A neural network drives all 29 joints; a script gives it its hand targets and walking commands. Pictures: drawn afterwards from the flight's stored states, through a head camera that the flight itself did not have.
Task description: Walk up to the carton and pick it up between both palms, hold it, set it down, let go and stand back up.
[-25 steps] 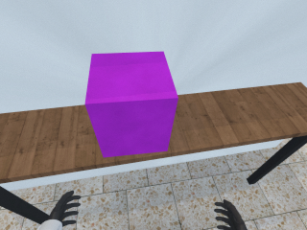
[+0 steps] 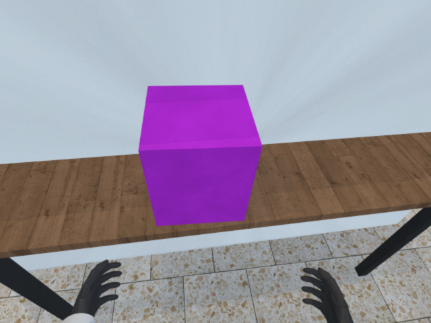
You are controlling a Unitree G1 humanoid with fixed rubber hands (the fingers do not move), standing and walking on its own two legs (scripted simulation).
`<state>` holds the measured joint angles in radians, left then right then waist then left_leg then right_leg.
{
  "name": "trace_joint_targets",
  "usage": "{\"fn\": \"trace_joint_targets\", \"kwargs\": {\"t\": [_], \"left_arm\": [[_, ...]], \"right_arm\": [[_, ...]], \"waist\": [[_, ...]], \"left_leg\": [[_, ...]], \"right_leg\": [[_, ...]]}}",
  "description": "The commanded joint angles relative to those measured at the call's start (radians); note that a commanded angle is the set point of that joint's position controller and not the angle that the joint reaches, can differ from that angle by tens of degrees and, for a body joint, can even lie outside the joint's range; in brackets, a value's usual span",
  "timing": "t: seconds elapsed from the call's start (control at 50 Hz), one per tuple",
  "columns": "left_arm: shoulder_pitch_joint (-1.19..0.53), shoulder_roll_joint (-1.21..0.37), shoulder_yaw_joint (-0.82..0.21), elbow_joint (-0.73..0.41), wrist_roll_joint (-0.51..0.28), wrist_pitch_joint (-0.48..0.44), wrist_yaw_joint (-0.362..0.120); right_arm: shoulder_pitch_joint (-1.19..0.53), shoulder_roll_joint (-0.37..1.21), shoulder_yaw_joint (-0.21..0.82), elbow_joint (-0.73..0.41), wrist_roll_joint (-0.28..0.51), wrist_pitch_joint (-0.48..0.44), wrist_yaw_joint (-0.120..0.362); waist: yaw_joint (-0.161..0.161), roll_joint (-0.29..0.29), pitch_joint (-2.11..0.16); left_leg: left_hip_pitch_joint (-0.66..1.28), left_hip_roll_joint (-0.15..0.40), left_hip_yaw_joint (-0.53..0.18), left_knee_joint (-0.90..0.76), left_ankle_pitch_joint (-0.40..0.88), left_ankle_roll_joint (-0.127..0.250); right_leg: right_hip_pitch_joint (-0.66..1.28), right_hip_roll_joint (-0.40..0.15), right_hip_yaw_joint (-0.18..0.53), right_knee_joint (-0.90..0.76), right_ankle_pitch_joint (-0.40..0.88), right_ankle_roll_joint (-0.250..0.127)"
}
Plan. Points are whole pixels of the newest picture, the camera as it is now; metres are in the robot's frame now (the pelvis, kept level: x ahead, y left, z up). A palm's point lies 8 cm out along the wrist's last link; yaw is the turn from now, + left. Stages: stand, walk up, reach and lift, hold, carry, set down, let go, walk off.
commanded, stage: reach and lift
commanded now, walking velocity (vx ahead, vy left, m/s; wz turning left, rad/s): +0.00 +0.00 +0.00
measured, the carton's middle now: (198, 157) +0.46 +0.05 +0.04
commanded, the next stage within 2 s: none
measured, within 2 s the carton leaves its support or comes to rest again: neither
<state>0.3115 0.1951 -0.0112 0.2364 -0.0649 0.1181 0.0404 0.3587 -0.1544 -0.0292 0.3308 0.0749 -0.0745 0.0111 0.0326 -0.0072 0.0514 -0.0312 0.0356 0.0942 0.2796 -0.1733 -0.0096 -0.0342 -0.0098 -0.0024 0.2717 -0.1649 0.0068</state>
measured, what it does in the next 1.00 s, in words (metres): stands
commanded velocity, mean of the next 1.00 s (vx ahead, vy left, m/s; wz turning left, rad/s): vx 0.00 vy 0.00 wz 0.00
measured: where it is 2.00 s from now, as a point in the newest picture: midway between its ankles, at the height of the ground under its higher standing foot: outside the picture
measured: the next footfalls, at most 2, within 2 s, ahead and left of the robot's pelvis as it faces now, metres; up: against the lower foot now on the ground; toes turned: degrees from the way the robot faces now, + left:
none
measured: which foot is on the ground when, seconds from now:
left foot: down 0.00-1.00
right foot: down 0.00-1.00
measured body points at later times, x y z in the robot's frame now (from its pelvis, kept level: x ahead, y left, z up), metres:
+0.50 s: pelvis +0.01 +0.00 +0.00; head +0.01 +0.00 +0.45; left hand +0.23 +0.23 +0.01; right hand +0.23 -0.20 +0.00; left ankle -0.01 +0.12 -0.75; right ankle -0.01 -0.12 -0.75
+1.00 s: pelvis +0.00 -0.01 +0.00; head +0.01 +0.00 +0.45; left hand +0.29 +0.22 +0.08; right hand +0.31 -0.19 +0.07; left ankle -0.01 +0.12 -0.75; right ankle -0.01 -0.13 -0.75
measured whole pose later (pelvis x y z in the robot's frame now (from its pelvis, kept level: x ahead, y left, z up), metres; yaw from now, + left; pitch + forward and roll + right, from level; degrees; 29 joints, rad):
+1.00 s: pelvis +0.00 -0.01 +0.00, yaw +0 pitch -2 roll +0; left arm -0.05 0.19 0.09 -0.03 -0.16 0.34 0.03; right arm -0.05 -0.23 0.02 0.13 0.28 0.08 -0.13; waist 0.04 0.00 0.05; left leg -0.08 0.04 0.06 0.30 -0.18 -0.02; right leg -0.07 0.01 0.00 0.28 -0.17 0.00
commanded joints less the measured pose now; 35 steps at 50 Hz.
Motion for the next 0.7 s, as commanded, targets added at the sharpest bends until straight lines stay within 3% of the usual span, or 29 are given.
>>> {"fn": "trace_joint_targets", "kwargs": {"t": [0.0,0.08,0.1,0.12,0.14,0.2,0.42,0.6,0.68], "left_arm": [[-0.122,0.097,0.028,-0.176,-0.025,-0.054,0.017],[-0.154,0.105,0.026,-0.213,-0.047,-0.046,0.023],[-0.202,0.139,0.04,-0.16,-0.039,-0.047,0.017],[-0.215,0.129,0.042,-0.164,-0.046,-0.05,0.017],[-0.218,0.128,0.038,-0.177,-0.051,-0.052,0.019],[-0.206,0.123,0.038,-0.194,-0.067,-0.062,0.023],[-0.189,0.103,0.045,-0.269,-0.082,-0.094,0.009],[-0.232,0.095,0.037,-0.317,-0.093,-0.16,0.011],[-0.288,0.095,0.047,-0.316,-0.098,-0.144,0.007]], "right_arm": [[-0.076,-0.065,-0.041,-0.193,0.011,-0.019,-0.009],[-0.116,-0.066,-0.033,-0.224,0.034,-0.001,-0.017],[-0.112,-0.022,-0.017,-0.192,0.017,0.006,-0.026],[-0.139,-0.018,-0.021,-0.199,0.011,0.007,-0.029],[-0.137,-0.02,-0.02,-0.209,0.015,0.007,-0.03],[-0.159,-0.037,-0.02,-0.24,0.03,0.004,-0.032],[-0.174,-0.078,-0.001,-0.329,0.096,-0.032,-0.039],[-0.223,-0.088,0.012,-0.359,0.136,-0.068,-0.047],[-0.286,-0.088,0.013,-0.347,0.141,-0.055,-0.064]], "waist": [[0.004,0.01,-0.036],[0.015,0.015,-0.07],[-0.032,0.005,-0.043],[-0.007,0.007,-0.047],[-0.006,0.013,-0.055],[0.01,0.019,-0.089],[0.023,0.016,-0.144],[0.019,0.024,-0.166],[0.015,0.023,-0.166]], "left_leg": [[0.011,-0.036,-0.004,-0.03,0.111,-0.024],[0.0,-0.035,-0.005,-0.03,0.099,-0.021],[0.013,-0.031,-0.002,-0.031,0.012,-0.01],[0.008,-0.029,-0.008,-0.034,0.002,-0.006],[0.005,-0.027,-0.008,-0.036,-0.002,-0.005],[0.005,-0.028,-0.013,-0.026,0.065,-0.013],[0.101,-0.037,-0.042,0.037,0.315,-0.035],[0.117,-0.041,-0.059,0.059,0.357,-0.036],[0.106,-0.042,-0.059,0.052,0.337,-0.031]], "right_leg": [[-0.087,0.028,0.01,-0.055,-0.005,-0.031],[-0.088,0.027,0.012,-0.047,-0.018,-0.031],[-0.133,-0.003,0.038,-0.062,-0.07,-0.028],[-0.14,-0.002,0.032,-0.058,-0.08,-0.026],[-0.135,-0.001,0.034,-0.054,-0.077,-0.028],[-0.112,0.01,0.027,-0.041,-0.034,-0.03],[-0.118,0.041,0.016,-0.043,0.095,-0.037],[-0.095,0.033,0.031,-0.036,0.15,-0.038],[-0.082,0.027,0.039,-0.036,0.153,-0.034]]}}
